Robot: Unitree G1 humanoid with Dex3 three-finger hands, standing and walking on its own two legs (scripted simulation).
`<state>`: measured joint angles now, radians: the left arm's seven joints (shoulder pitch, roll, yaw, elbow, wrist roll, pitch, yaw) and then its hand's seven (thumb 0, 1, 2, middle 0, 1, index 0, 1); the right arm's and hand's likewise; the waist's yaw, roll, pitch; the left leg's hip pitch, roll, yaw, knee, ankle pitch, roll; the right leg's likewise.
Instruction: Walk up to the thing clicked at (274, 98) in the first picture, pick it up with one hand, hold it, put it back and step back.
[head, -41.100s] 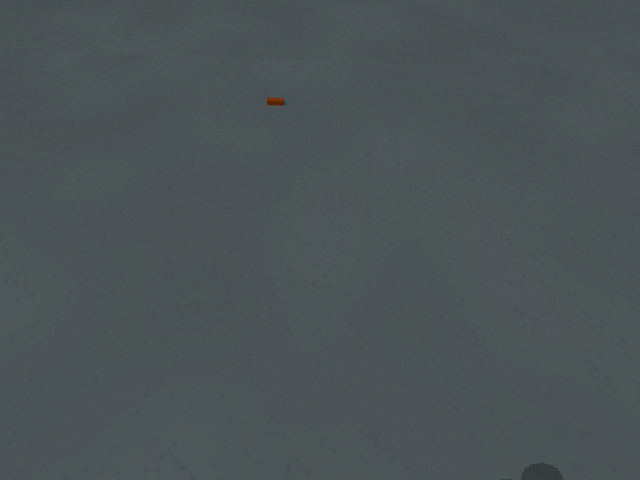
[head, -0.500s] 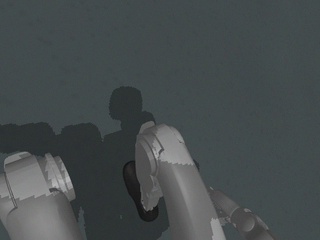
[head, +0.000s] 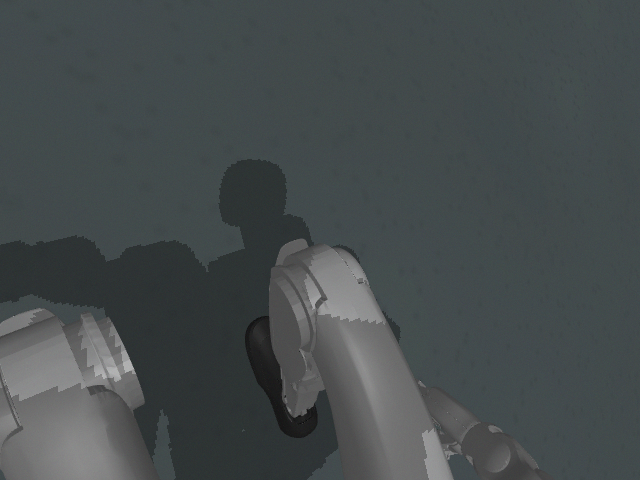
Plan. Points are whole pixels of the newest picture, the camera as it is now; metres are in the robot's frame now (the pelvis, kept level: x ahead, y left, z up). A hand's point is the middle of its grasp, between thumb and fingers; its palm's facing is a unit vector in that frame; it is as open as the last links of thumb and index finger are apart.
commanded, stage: close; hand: left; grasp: from above
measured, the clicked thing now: out of the picture +0.42 +0.40 -0.28
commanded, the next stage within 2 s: settle in 0.72 s
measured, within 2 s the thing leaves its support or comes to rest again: leaves its support in 1.02 s
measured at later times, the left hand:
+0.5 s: hand out of the picture +0.41 +0.38 -0.24, palm faces -0.41 -0.14 -0.90, open 6.6 cm
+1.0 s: hand out of the picture +0.40 +0.38 -0.24, palm faces -0.45 -0.17 -0.88, open 6.5 cm
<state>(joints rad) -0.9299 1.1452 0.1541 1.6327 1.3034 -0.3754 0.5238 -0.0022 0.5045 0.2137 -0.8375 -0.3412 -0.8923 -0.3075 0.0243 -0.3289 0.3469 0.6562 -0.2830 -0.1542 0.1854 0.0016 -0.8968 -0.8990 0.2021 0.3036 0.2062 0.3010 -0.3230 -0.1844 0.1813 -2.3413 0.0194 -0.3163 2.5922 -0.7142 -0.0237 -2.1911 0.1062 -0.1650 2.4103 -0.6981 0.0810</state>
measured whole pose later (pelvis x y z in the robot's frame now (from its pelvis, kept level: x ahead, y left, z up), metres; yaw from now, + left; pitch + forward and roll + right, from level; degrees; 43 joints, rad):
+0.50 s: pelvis +0.00 +0.00 +0.00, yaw +0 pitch +25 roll -15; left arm -0.96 1.10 0.14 1.66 1.32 -0.32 0.59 0.00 0.54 0.07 -0.94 -0.17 -0.99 -0.14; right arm 0.02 -0.34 0.32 0.68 -0.29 -0.18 0.18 0.00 -0.90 -0.90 0.20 0.30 0.20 0.30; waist -0.33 -0.18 0.16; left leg -2.36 0.03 -0.31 2.59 -0.70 -0.02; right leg -2.22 0.11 -0.16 2.42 -0.68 0.08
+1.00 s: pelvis +0.00 +0.00 +0.00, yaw +0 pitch +24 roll -15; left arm -0.92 1.11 0.17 1.60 1.33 -0.38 0.52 0.00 0.53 0.02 -1.02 -0.10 -1.06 -0.07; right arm 0.02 -0.33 0.32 0.66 -0.29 -0.15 0.18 0.00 -0.91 -0.90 0.20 0.30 0.21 0.30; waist -0.31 -0.18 0.17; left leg -2.34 0.02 -0.31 2.59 -0.71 -0.03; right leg -2.20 0.10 -0.16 2.41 -0.69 0.08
